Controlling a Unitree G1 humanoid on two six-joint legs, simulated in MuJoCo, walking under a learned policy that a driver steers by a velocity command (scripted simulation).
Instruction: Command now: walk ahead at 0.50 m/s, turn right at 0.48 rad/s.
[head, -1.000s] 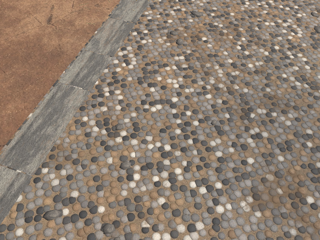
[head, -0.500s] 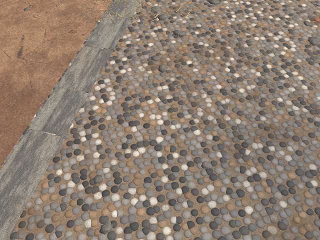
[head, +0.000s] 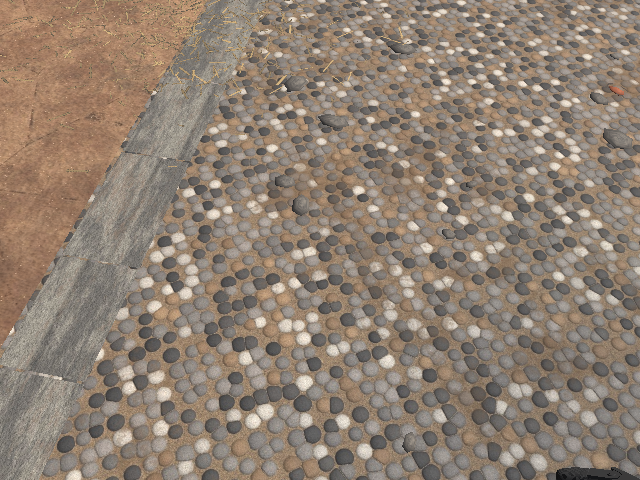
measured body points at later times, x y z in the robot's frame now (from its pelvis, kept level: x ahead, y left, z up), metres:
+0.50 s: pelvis +0.25 -0.06 -0.01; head +0.29 -0.09 +0.43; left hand +0.52 +0.13 -0.10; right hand +0.21 -0.36 -0.15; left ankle +0.11 +0.12 -0.66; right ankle +0.32 -0.16 -0.73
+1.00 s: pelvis +0.54 -0.13 +0.00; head +0.56 -0.14 +0.44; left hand +0.73 +0.09 -0.12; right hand +0.57 -0.45 -0.09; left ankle +0.67 -0.08 -0.73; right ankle +0.34 -0.16 -0.67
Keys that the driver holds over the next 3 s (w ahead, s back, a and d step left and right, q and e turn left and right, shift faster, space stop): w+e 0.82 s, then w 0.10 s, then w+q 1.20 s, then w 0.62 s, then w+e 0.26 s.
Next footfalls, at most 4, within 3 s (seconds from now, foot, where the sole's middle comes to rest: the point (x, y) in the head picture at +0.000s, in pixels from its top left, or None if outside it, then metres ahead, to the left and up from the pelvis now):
0.44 right None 0.36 -0.18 -0.77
0.92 left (390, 374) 0.70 -0.11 -0.77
1.40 right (524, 352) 0.78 -0.42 -0.77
1.88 left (433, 232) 1.13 -0.23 -0.77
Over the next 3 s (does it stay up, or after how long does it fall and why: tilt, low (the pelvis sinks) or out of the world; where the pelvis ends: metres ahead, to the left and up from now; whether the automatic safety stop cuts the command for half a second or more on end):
stays up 1.57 -0.25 0.00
